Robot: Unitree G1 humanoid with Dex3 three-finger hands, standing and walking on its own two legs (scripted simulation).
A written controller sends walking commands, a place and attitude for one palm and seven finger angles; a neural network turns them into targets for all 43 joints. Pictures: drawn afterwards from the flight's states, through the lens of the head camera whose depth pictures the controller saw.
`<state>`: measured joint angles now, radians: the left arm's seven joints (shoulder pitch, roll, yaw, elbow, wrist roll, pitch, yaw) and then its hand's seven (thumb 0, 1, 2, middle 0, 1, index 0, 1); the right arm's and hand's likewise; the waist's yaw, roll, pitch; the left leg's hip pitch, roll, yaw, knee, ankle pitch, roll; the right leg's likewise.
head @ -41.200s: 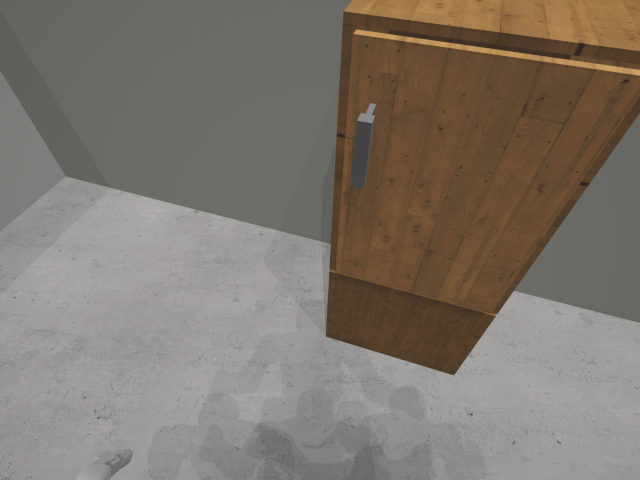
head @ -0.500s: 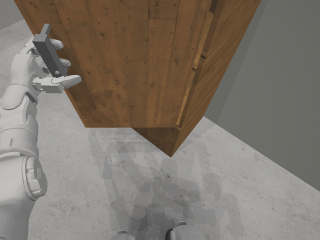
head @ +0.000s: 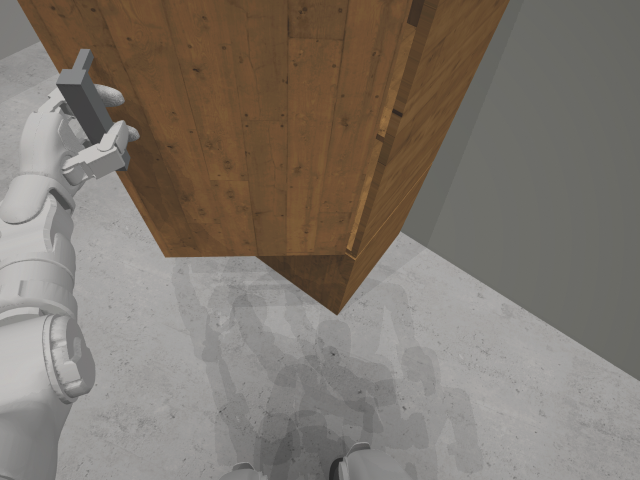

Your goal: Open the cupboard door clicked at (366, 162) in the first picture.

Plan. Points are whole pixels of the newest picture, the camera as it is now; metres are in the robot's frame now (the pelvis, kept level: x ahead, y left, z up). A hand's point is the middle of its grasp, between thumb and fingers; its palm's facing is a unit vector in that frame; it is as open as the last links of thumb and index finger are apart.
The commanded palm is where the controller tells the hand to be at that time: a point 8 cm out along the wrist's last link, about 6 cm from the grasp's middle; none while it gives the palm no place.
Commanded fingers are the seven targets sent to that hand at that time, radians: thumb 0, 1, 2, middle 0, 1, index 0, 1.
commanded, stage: pull the door open along its arc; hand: left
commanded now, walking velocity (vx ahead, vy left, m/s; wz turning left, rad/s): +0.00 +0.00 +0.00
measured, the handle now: (102, 113) +0.54 +0.23 +0.11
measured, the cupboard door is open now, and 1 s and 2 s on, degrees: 40 83 81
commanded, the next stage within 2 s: open thumb and fingers to let go in 0.86 s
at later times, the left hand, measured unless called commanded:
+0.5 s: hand (128, 235) +0.37 +0.18 +0.11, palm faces +0.07 -0.99 +0.08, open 6.4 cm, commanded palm +0.31 +0.23 +0.11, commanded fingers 0.00 0.90 0.90 -0.40 -1.35 -0.40 -1.35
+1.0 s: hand (226, 333) +0.26 +0.07 +0.11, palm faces +0.42 -0.91 +0.01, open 6.6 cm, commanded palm +0.22 +0.12 +0.11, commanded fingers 0.00 0.69 0.81 -0.38 -1.33 -0.38 -1.33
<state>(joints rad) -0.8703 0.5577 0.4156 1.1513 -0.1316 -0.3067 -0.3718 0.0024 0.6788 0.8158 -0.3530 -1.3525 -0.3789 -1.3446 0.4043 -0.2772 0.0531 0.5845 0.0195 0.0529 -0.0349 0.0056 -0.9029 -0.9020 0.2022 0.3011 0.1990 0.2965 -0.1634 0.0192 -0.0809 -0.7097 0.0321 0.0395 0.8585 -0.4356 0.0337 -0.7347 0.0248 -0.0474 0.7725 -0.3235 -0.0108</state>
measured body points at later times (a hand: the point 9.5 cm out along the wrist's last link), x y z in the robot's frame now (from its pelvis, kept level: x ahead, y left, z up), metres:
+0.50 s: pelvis +0.02 +0.00 +0.01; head +0.05 +0.00 +0.46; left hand +0.36 +0.23 +0.11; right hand +0.13 -0.25 -0.08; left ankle -0.02 +0.09 -0.70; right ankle +0.02 -0.12 -0.70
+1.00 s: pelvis +0.01 -0.04 +0.02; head +0.01 -0.06 +0.47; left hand +0.23 +0.12 +0.11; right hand +0.21 -0.24 -0.07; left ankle -0.02 +0.09 -0.70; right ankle +0.02 -0.12 -0.70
